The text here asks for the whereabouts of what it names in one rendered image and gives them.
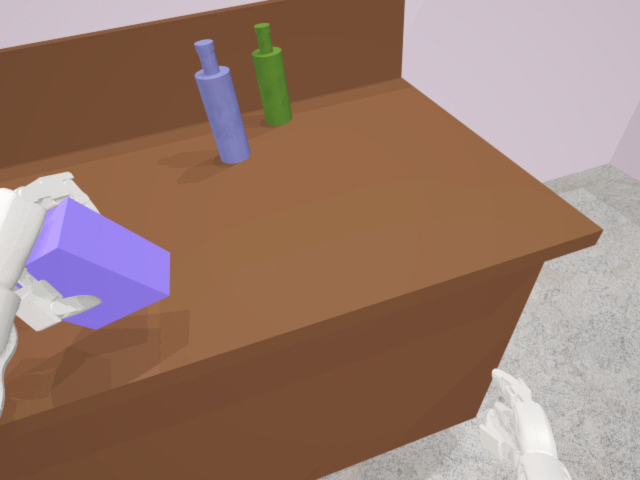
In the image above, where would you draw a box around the table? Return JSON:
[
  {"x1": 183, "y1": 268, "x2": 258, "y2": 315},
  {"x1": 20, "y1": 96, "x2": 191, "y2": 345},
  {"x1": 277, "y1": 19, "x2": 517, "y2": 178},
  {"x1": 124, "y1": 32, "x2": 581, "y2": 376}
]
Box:
[{"x1": 0, "y1": 0, "x2": 604, "y2": 480}]

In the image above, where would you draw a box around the left robot hand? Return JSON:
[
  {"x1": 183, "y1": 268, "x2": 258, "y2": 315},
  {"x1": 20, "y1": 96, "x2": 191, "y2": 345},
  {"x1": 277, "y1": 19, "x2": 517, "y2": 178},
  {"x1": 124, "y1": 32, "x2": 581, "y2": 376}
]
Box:
[{"x1": 0, "y1": 172, "x2": 102, "y2": 331}]

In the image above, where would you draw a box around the left robot forearm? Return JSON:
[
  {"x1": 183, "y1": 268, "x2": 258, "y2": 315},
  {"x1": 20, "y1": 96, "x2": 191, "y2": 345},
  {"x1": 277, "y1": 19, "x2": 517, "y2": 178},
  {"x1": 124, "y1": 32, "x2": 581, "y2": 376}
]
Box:
[{"x1": 0, "y1": 286, "x2": 21, "y2": 417}]

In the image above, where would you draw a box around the sponge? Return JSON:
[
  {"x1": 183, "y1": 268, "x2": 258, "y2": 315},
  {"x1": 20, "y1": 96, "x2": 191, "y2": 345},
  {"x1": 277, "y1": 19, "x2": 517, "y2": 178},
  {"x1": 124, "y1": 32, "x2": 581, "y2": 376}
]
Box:
[{"x1": 16, "y1": 197, "x2": 170, "y2": 330}]

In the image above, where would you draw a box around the right robot forearm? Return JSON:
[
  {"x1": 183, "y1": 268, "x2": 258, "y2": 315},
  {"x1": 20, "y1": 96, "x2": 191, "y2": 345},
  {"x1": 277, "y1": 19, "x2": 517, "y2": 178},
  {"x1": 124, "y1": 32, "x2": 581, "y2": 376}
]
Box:
[{"x1": 517, "y1": 452, "x2": 571, "y2": 480}]

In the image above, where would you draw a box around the right robot hand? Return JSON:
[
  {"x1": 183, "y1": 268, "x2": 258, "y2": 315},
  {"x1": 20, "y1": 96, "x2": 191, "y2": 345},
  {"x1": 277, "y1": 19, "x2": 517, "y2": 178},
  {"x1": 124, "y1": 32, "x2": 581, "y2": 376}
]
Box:
[{"x1": 479, "y1": 369, "x2": 558, "y2": 467}]

